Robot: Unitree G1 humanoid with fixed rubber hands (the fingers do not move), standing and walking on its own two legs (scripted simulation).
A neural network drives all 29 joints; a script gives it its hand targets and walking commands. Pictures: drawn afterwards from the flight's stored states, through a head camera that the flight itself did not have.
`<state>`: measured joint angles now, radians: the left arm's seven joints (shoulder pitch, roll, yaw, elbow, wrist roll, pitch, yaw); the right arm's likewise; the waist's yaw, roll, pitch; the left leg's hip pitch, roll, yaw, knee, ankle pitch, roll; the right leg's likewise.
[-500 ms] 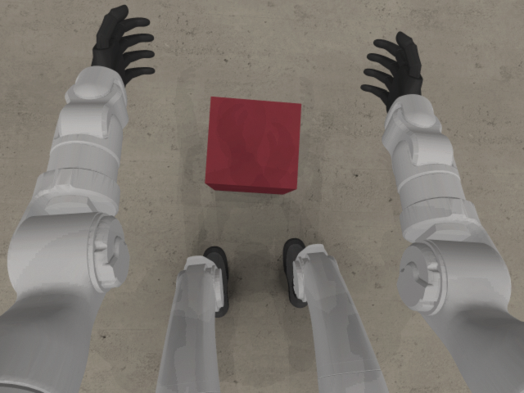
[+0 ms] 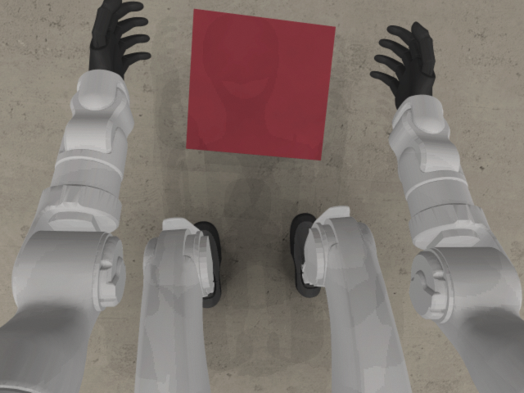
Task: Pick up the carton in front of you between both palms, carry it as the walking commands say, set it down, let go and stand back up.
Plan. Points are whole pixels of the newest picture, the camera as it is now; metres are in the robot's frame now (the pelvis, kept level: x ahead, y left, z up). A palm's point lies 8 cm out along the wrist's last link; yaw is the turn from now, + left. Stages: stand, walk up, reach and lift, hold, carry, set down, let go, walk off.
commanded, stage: reach and lift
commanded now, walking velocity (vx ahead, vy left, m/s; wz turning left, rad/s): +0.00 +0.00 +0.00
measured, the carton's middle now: (255, 100) +0.49 -0.01 -0.35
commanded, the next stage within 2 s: none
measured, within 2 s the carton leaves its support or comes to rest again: leaves its support in 1.24 s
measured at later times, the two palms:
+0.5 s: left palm (150, 83) +0.51 +0.17 -0.30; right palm (368, 94) +0.48 -0.20 -0.29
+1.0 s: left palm (167, 81) +0.51 +0.14 -0.28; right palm (349, 90) +0.49 -0.16 -0.28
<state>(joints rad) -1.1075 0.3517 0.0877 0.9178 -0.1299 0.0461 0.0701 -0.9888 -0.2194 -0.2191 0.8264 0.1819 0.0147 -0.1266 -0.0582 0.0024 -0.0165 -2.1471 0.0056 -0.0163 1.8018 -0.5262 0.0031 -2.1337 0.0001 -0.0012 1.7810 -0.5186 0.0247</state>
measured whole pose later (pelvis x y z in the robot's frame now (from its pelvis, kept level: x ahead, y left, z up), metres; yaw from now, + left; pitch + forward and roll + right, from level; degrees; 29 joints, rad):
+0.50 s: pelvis -0.03 +0.00 -0.11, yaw -1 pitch +37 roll -2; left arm -1.44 0.45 -0.06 1.17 -0.27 0.00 0.10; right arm -1.37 -0.33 -0.04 1.12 0.37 -0.01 -0.17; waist -0.05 -0.04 0.37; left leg -2.30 0.02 -0.02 2.19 -0.54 0.00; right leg -2.29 0.03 0.00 2.16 -0.51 0.03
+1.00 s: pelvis -0.03 +0.00 -0.10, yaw -1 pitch +39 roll -2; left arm -1.47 0.34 -0.08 1.24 -0.24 -0.02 0.13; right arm -1.40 -0.23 -0.08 1.17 0.30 -0.04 -0.20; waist -0.04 -0.04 0.31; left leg -2.29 0.02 -0.02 2.14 -0.53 0.00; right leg -2.29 0.02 0.00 2.11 -0.51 0.03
